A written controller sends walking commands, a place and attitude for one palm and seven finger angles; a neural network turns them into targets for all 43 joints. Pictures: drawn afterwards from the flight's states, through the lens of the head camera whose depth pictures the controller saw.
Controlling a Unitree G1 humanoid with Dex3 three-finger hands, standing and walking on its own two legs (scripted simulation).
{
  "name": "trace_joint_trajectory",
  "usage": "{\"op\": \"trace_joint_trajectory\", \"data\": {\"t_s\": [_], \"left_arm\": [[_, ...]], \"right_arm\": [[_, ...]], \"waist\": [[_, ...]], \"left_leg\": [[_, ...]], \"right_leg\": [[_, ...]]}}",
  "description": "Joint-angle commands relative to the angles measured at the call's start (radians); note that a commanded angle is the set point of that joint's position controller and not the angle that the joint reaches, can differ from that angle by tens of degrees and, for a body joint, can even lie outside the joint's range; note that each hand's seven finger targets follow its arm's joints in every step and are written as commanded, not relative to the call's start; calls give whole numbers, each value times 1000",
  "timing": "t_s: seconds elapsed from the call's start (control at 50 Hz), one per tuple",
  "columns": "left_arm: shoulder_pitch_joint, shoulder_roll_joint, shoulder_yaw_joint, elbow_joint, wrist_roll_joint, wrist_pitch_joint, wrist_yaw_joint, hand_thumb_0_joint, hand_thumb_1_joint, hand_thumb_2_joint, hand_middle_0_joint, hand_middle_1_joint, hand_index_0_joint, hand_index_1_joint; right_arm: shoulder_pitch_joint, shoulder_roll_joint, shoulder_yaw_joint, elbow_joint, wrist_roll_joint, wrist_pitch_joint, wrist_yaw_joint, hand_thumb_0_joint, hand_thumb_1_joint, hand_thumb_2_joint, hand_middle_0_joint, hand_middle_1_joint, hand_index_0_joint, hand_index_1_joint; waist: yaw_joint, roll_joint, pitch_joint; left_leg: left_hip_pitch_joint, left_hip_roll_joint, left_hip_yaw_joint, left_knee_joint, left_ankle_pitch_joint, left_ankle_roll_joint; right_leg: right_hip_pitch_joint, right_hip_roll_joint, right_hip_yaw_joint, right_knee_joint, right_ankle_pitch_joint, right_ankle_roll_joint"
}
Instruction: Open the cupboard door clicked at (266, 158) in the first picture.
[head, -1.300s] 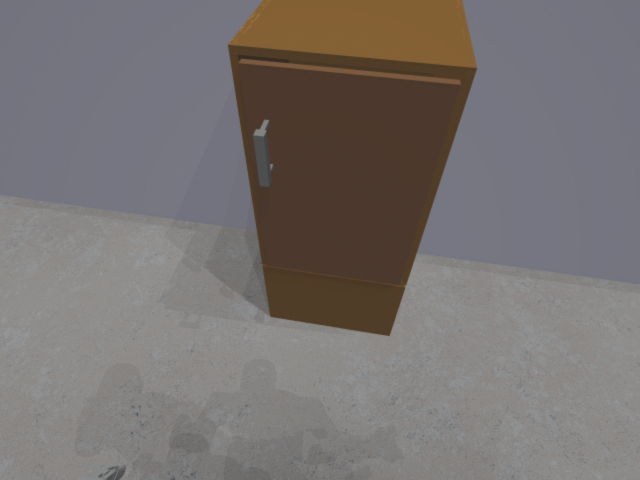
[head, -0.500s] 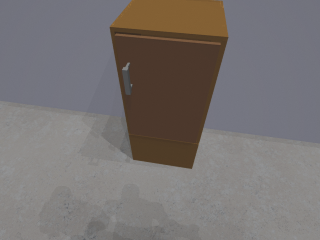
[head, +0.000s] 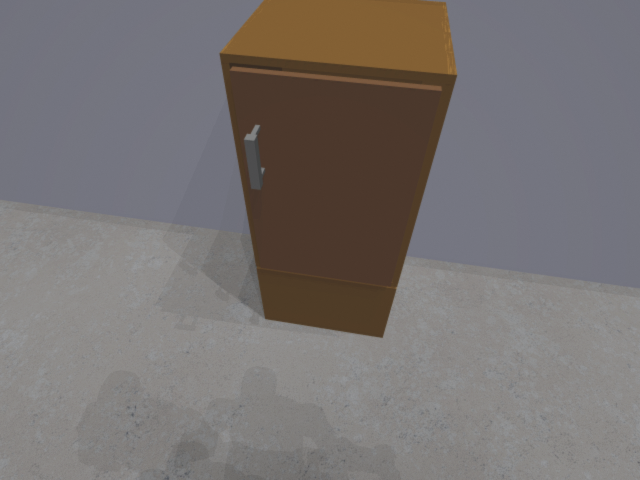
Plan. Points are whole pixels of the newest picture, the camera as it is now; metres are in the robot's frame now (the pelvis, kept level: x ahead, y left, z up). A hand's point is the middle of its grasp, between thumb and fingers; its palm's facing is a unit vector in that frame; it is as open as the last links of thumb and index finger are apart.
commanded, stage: look at it before walking up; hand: left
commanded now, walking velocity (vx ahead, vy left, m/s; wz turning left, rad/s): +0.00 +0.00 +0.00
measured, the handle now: (256, 157) +0.72 +0.18 -0.02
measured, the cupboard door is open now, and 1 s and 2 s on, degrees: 0 0 0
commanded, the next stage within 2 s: turn to face it in 0.24 s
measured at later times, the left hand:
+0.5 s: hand out of the picture +0.07 +0.24 -0.16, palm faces -0.01 -0.94 -0.33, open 7.4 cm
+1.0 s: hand out of the picture +0.04 +0.20 -0.20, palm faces -0.02 -0.99 -0.16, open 7.4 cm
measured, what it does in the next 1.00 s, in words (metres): shifts its weight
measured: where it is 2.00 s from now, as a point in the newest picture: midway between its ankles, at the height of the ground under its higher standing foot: outside the picture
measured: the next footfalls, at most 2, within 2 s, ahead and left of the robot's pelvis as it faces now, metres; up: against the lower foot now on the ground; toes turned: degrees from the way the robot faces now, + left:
right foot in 1.26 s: +0.20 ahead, -0.11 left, +0.00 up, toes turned -10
left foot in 1.56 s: +0.17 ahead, +0.16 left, +0.00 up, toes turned -2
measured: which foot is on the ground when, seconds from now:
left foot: down 0.00-1.00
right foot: down 0.00-0.98, up 1.00-1.00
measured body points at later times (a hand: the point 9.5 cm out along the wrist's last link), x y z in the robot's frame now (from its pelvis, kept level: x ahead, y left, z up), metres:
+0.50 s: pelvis +0.01 +0.00 +0.00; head +0.01 +0.00 +0.45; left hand +0.07 +0.29 -0.13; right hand +0.08 -0.29 -0.14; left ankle -0.01 +0.13 -0.75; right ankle +0.00 -0.12 -0.75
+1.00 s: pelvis +0.05 +0.02 -0.02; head +0.06 +0.04 +0.43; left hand +0.04 +0.25 -0.18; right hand -0.01 -0.21 -0.17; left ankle -0.01 +0.13 -0.75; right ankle +0.00 -0.11 -0.74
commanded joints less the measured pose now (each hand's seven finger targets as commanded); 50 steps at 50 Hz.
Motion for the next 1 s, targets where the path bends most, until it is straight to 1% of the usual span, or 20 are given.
{"op": "trace_joint_trajectory", "data": {"t_s": [0.0, 0.14, 0.32, 0.42, 0.56, 0.58, 0.6, 0.64, 0.68, 0.7, 0.74, 0.8, 0.84, 0.86, 0.88, 0.9, 0.92, 0.94, 0.96, 0.98], "left_arm": [[-27, 198, 40, -64, 3, -25, 11, 0, 900, 900, -200, -300, -200, -300], [-29, 201, 38, -61, 2, -26, 10, 0, 900, 900, -200, -300, -200, -300], [-23, 201, 41, -57, 2, -26, 12, 0, 900, 900, -200, -300, -200, -300], [-32, 205, 44, -64, 3, -22, 10, 0, 900, 900, -200, -300, -200, -300], [30, 111, 35, -71, 3, 6, 15, 0, 900, 900, -200, -300, -200, -300], [38, 112, 35, -70, 5, 5, 15, 0, 900, 900, -200, -300, -200, -300], [44, 114, 35, -70, 5, 3, 14, 0, 900, 900, -200, -300, -200, -300], [57, 109, 37, -67, 9, 1, 9, 0, 900, 900, -200, -300, -200, -300], [84, 89, 35, -61, 11, 3, 7, 0, 900, 900, -200, -300, -200, -300], [91, 83, 36, -60, 12, 5, 5, 0, 900, 900, -200, -300, -200, -300], [113, 78, 42, -62, 13, 4, 4, 0, 900, 900, -200, -300, -200, -300], [160, 65, 53, -57, 12, -1, 6, 0, 900, 900, -200, -300, -200, -300], [196, 59, 61, -50, 9, -7, 9, 0, 900, 900, -200, -300, -200, -300], [206, 56, 66, -48, 8, -11, 11, 0, 900, 900, -200, -300, -200, -300], [213, 48, 67, -47, 9, -12, 13, 0, 900, 900, -200, -300, -200, -300], [206, 32, 68, -48, 9, -14, 14, 0, 900, 900, -200, -300, -200, -300], [190, 7, 66, -52, 9, -14, 14, 0, 900, 900, -200, -300, -200, -300], [166, -33, 58, -63, 9, -14, 12, 0, 900, 900, -200, -300, -200, -300], [114, -80, 48, -85, 11, -21, 14, 0, 900, 900, -200, -300, -200, -300], [65, -67, 45, -108, 16, -28, 19, 0, 900, 900, -200, -300, -200, -300]], "right_arm": [[-33, -198, -41, -60, -3, -19, -18, 0, -900, -900, 200, 300, 200, 300], [-34, -202, -40, -58, -3, -17, -17, 0, -900, -900, 200, 300, 200, 300], [-36, -202, -39, -58, -2, -20, -19, 0, -900, -900, 200, 300, 200, 300], [-29, -205, -43, -60, -3, -20, -23, 0, -900, -900, 200, 300, 200, 300], [28, -101, -32, -69, -5, -1, -29, 0, -900, -900, 200, 300, 200, 300], [34, -102, -34, -69, -4, -1, -29, 0, -900, -900, 200, 300, 200, 300], [36, -105, -34, -68, -5, -2, -28, 0, -900, -900, 200, 300, 200, 300], [48, -99, -33, -65, -9, -2, -21, 0, -900, -900, 200, 300, 200, 300], [69, -73, -31, -56, -11, 1, -15, 0, -900, -900, 200, 300, 200, 300], [75, -65, -31, -53, -13, 3, -13, 0, -900, -900, 200, 300, 200, 300], [110, -46, -31, -47, -15, 3, -12, 0, -900, -900, 200, 300, 200, 300], [156, -16, -31, -45, -14, -4, -14, 0, -900, -900, 200, 300, 200, 300], [186, 6, -33, -45, -13, -10, -16, 0, -900, -900, 200, 300, 200, 300], [206, 16, -33, -44, -12, -15, -18, 0, -900, -900, 200, 300, 200, 300], [217, 22, -35, -41, -10, -17, -20, 0, -900, -900, 200, 300, 200, 300], [249, 30, -35, -36, -8, -22, -23, 0, -900, -900, 200, 300, 200, 300], [297, 30, -36, -20, -7, -29, -26, 0, -900, -900, 200, 300, 200, 300], [377, -4, -43, 11, -12, -38, -31, 0, -900, -900, 200, 300, 200, 300], [470, -41, -56, 42, -16, -41, -40, 0, -900, -900, 200, 300, 200, 300], [515, -11, -45, 58, -16, -39, -48, 0, -900, -900, 200, 300, 200, 300]], "waist": [[5, 8, -54], [4, 0, -49], [7, 15, -64], [2, 0, -59], [1, 1, -54], [2, 4, -67], [4, 4, -71], [5, -11, -51], [13, -21, 6], [13, -24, 54], [13, -32, 100], [17, -71, 108], [17, -93, 91], [13, -99, 70], [10, -105, 73], [-6, -87, 69], [-27, -18, 64], [-54, 140, 41], [-84, 292, 67], [-93, 230, 97]], "left_leg": [[4, 111, -91, -53, 144, 35], [6, 111, -89, -58, 144, 32], [20, 114, -89, -59, 196, 33], [36, 122, -69, -47, 202, 29], [18, 128, -20, 5, 173, 13], [19, 128, -21, 6, 172, 14], [15, 125, -16, 10, 127, 15], [-13, 111, -14, 8, -33, 18], [-53, 98, -16, 10, -154, 23], [-87, 86, -15, 14, -208, 24], [-128, 69, -2, 40, -239, 25], [-165, 50, 22, 112, -216, 28], [-175, 37, 50, 173, -175, 24], [-169, 37, 58, 188, -157, 23], [-159, 38, 61, 196, -158, 25], [-124, 43, 57, 165, -142, 29], [-45, 67, 22, 98, -62, 42], [94, 165, -113, 23, 85, 91], [213, 304, -276, -62, 314, 167], [262, 364, -323, -56, 525, 236]], "right_leg": [[9, -114, 103, -67, 132, -24], [11, -113, 101, -71, 139, -23], [33, -116, 92, -64, 186, -22], [17, -108, 114, -56, 229, -29], [-31, -96, 139, 2, 257, -20], [-26, -95, 139, 4, 254, -21], [-20, -95, 142, -2, 212, -23], [-35, -89, 163, -19, 23, -34], [-71, -85, 180, -44, -158, -44], [-100, -85, 200, -60, -235, -50], [-121, -93, 230, -75, -306, -67], [-99, -116, 259, -78, -318, -94], [-70, -150, 286, -75, -259, -121], [-48, -163, 283, -59, -197, -130], [-57, -164, 272, -43, -160, -134], [-76, -154, 249, -3, -112, -131], [-123, -108, 186, 83, -48, -113], [-236, -12, 64, 282, -29, -70], [-425, 45, -66, 486, -226, -29], [-531, 12, -30, 612, -356, -27]]}}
